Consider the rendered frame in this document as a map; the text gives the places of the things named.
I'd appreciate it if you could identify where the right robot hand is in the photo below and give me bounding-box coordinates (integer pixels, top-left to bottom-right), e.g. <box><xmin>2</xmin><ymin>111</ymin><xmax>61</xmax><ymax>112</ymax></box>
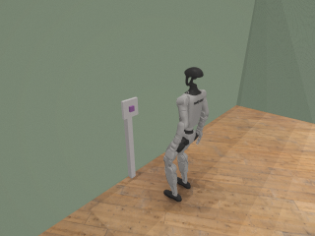
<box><xmin>195</xmin><ymin>130</ymin><xmax>203</xmax><ymax>145</ymax></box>

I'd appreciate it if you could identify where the left robot hand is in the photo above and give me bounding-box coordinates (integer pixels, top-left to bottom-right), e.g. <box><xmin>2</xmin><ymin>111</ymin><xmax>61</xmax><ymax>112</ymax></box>
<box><xmin>163</xmin><ymin>148</ymin><xmax>176</xmax><ymax>166</ymax></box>

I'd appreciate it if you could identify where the robot right upper arm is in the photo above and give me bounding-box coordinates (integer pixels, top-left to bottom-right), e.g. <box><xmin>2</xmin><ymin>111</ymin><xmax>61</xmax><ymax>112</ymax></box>
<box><xmin>199</xmin><ymin>89</ymin><xmax>210</xmax><ymax>117</ymax></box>

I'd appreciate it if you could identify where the robot left upper arm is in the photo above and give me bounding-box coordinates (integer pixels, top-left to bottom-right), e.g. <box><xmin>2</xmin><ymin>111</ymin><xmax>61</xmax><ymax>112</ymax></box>
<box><xmin>176</xmin><ymin>94</ymin><xmax>189</xmax><ymax>130</ymax></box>

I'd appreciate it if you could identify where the panel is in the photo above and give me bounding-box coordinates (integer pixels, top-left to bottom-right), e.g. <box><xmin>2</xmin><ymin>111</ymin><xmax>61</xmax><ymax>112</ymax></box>
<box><xmin>121</xmin><ymin>96</ymin><xmax>139</xmax><ymax>179</ymax></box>

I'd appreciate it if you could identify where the button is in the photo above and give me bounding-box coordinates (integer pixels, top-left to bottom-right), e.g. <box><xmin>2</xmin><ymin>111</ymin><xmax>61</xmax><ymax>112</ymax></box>
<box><xmin>129</xmin><ymin>105</ymin><xmax>135</xmax><ymax>112</ymax></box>

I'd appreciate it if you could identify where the right robot forearm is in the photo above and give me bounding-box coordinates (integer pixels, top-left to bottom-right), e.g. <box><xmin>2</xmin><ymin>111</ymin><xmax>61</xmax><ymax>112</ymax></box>
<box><xmin>196</xmin><ymin>114</ymin><xmax>209</xmax><ymax>132</ymax></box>

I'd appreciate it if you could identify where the right robot shin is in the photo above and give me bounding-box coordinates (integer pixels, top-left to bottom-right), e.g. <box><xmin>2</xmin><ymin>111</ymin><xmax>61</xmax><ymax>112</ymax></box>
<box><xmin>177</xmin><ymin>153</ymin><xmax>189</xmax><ymax>184</ymax></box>

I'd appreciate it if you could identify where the left robot forearm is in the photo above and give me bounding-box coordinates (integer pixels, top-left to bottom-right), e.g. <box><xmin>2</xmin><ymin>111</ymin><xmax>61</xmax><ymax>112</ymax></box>
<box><xmin>169</xmin><ymin>122</ymin><xmax>185</xmax><ymax>151</ymax></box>

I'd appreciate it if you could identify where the right robot thigh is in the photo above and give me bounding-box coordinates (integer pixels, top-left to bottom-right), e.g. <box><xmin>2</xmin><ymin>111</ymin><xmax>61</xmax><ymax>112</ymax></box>
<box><xmin>177</xmin><ymin>133</ymin><xmax>199</xmax><ymax>163</ymax></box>

